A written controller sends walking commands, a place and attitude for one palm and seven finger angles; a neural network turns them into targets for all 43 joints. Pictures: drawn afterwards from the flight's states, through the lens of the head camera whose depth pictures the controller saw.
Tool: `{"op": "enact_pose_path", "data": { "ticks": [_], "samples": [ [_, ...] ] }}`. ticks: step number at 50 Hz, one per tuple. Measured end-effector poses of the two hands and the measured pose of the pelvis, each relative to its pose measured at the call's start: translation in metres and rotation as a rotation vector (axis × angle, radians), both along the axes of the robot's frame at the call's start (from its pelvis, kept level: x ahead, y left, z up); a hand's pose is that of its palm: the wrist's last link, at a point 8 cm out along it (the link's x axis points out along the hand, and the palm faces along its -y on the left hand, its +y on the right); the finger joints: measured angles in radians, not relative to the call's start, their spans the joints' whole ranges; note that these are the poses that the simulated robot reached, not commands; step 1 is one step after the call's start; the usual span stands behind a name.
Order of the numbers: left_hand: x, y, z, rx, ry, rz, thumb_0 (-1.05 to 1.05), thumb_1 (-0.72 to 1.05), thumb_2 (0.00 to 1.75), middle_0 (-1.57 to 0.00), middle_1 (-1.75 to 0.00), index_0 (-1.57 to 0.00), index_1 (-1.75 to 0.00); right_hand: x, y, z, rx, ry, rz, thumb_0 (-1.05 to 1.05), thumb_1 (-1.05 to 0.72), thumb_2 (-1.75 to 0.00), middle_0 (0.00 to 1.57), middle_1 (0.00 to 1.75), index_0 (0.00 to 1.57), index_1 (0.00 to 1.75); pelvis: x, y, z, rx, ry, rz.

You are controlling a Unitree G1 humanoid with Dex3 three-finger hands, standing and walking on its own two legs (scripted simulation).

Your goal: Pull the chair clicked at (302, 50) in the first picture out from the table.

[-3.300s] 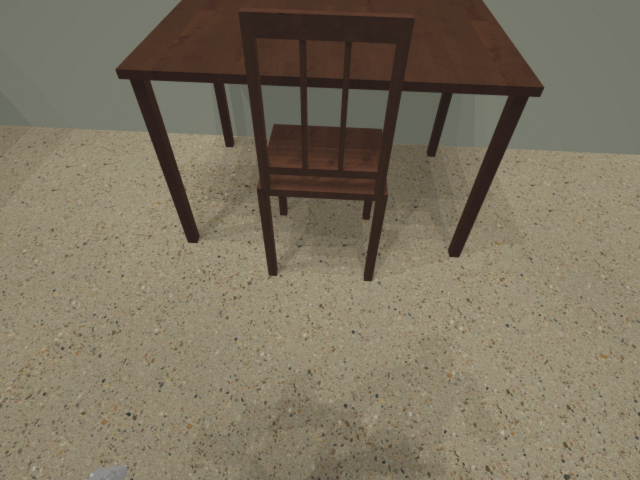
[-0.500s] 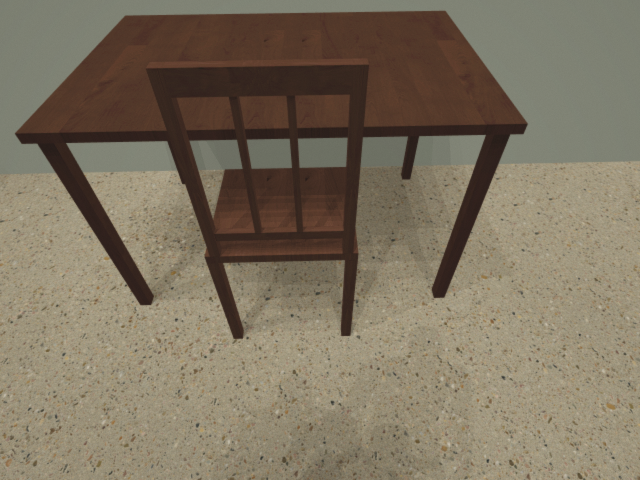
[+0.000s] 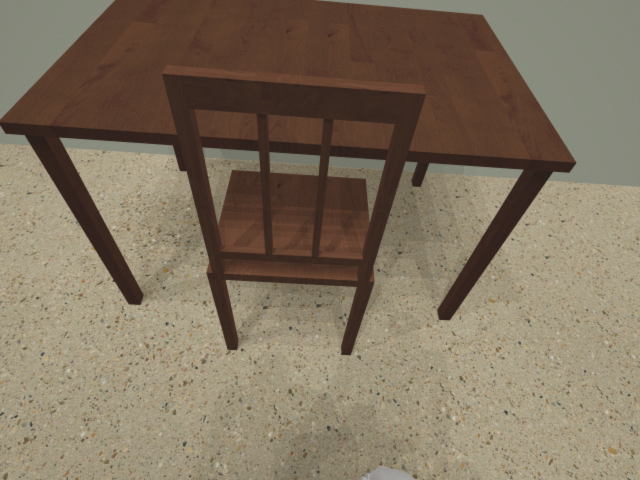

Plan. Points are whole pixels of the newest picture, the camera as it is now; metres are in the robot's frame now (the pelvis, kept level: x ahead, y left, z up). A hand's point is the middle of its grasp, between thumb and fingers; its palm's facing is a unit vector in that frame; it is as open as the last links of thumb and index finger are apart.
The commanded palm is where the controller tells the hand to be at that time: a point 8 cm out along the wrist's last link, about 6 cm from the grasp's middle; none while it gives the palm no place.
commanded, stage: take the last steps up to it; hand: left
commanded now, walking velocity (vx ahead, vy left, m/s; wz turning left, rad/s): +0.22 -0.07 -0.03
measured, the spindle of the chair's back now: (266, 193) +0.61 +0.14 -0.06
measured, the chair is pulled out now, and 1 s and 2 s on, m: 0.00 0.00 0.00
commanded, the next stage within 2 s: come to a stop and stand still in 0.16 s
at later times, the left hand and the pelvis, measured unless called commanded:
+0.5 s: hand (227, 441) +0.20 +0.14 -0.18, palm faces +0.03 -0.98 -0.19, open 7.2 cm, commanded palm none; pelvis +0.13 -0.03 -0.01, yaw +0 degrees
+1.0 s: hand out of the picture +0.11 +0.15 -0.18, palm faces +0.04 -0.96 -0.28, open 7.4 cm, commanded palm none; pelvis +0.11 -0.05 -0.01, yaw +1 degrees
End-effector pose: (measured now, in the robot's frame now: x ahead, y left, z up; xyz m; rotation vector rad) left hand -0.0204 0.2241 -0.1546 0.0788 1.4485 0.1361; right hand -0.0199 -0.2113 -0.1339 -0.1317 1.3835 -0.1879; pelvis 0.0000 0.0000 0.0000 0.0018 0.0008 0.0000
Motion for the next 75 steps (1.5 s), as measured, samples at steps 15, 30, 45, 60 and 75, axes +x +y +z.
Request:
{"op": "enact_pose_path", "data": {
  "ticks": [15,30,45,60,75],
  "samples": [
    [0.209,-0.034,0.005,0.074,-0.293,-0.086,0.0,0.92,0.9,-0.2,-0.3,-0.19,-0.29,0.05,-0.034,-0.032,0.066,0.176,-0.075,0.0,-0.9,-0.9,0.2,0.3,0.2,0.3,0.102,-0.04,-0.019,-0.009,-0.026,0.0],
    [0.203,-0.021,-0.006,0.049,-0.161,-0.018,-0.01,0.93,0.9,-0.2,-0.3,-0.2,-0.29,0.214,-0.042,-0.005,-0.042,-0.132,0.049,0.0,-0.93,-0.9,0.2,0.3,0.19,0.3,0.135,-0.024,-0.01,-0.013,-0.032,-0.011],
    [0.132,-0.026,0.008,0.137,-0.06,-0.046,0.0,0.91,0.9,-0.2,-0.3,-0.2,-0.29,0.223,-0.059,-0.018,0.027,-0.197,0.068,0.0,-0.9,-0.9,0.2,0.3,0.2,0.3,0.11,-0.048,-0.014,0.013,0.011,-0.002],
    [0.15,-0.043,0.005,0.091,-0.17,-0.041,0.0,0.91,0.9,-0.2,-0.3,-0.2,-0.29,0.18,-0.069,-0.016,0.006,-0.113,0.065,0.0,-0.91,-0.9,0.2,0.3,0.19,0.3,0.103,-0.049,-0.012,-0.012,-0.024,0.019],
    [0.151,-0.021,0.003,0.07,-0.15,-0.061,0.0,0.91,0.9,-0.2,-0.3,-0.2,-0.29,0.166,-0.046,-0.008,-0.005,-0.089,0.049,0.0,-0.91,-0.9,0.2,0.3,0.2,0.3,0.104,-0.027,-0.007,-0.014,-0.021,0.006]
  ]
}}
